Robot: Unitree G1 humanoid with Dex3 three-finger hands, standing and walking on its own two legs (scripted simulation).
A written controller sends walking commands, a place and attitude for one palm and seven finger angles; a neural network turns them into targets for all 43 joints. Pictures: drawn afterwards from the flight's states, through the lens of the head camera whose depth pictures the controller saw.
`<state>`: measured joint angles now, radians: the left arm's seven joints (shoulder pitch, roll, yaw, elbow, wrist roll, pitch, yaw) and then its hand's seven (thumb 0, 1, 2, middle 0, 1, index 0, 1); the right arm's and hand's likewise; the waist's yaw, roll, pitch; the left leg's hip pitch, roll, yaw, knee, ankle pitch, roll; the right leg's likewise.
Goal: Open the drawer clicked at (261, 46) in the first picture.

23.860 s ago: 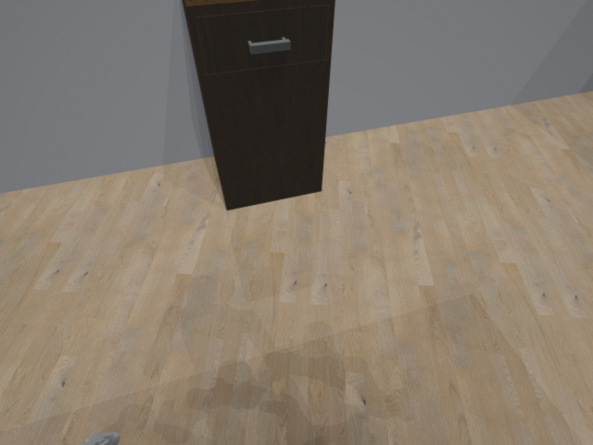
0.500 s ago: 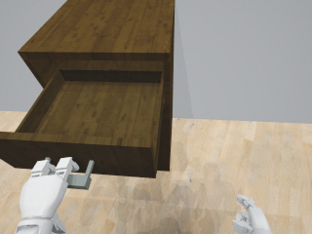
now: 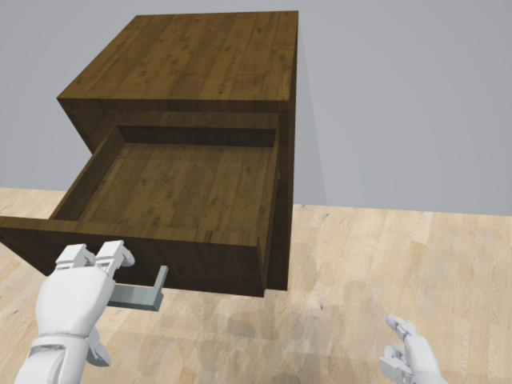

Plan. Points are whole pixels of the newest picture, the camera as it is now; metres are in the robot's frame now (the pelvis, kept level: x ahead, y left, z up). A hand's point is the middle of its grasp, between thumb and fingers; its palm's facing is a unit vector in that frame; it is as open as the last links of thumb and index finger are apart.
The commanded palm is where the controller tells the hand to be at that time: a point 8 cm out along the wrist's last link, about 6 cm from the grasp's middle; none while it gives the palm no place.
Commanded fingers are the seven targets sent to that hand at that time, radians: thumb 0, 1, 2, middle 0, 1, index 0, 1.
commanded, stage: lift the hand off the handle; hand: left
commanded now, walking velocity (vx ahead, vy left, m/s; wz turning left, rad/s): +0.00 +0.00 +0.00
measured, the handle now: (123, 282) +0.25 +0.26 +0.02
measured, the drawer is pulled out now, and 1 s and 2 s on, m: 0.30 0.30 0.30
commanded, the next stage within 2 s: draw the hand back to the body in 0.96 s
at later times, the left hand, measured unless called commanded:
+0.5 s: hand (69, 284) +0.20 +0.27 +0.12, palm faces +0.07 -0.04 -1.00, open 13.8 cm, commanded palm +0.17 +0.26 +0.17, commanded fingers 0.00 -0.50 0.30 -0.30 -1.20 -0.30 -1.20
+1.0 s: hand (50, 262) +0.20 +0.26 +0.17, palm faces +0.09 -0.05 -0.99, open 13.9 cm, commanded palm +0.17 +0.27 +0.22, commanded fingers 0.00 -0.50 0.30 -0.30 -1.20 -0.30 -1.20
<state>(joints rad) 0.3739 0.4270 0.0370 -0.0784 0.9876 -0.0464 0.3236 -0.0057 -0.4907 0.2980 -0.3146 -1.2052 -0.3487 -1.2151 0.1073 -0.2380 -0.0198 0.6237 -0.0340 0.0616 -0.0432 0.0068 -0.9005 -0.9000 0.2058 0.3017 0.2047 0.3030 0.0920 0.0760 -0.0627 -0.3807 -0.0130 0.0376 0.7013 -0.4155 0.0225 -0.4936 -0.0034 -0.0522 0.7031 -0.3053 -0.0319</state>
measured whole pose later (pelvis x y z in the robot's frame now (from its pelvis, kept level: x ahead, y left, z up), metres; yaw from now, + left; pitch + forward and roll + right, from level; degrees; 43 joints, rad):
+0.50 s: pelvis +0.00 +0.00 +0.02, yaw +0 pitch +0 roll +0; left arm 0.40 0.51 0.09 -0.30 0.89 -0.01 0.13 -0.01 -0.49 0.30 -0.31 -1.21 -0.33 -1.21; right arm 0.10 -0.26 0.01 0.61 -0.02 0.09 -0.04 0.01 -0.90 -0.90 0.21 0.30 0.21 0.30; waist 0.12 0.11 -0.01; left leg -0.18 -0.01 0.03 0.50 -0.33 0.02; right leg -0.28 0.00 -0.06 0.50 -0.22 -0.03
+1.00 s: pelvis -0.01 +0.01 +0.03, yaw +1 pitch -3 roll +0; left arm 0.30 0.58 0.11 -0.40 0.79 0.04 -0.05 -0.01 -0.49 0.30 -0.31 -1.21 -0.31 -1.20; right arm 0.10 -0.27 0.04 0.60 0.01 0.09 -0.02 0.01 -0.90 -0.90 0.21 0.30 0.20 0.30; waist 0.11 0.13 0.02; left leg -0.09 -0.03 0.01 0.41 -0.27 0.03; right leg -0.19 -0.01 -0.07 0.40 -0.17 -0.02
